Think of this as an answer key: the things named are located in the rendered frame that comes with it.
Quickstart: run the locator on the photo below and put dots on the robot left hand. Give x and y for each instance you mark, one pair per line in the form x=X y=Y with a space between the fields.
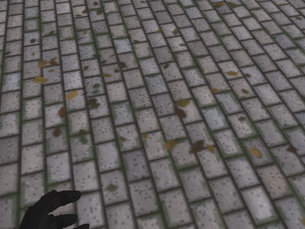
x=36 y=216

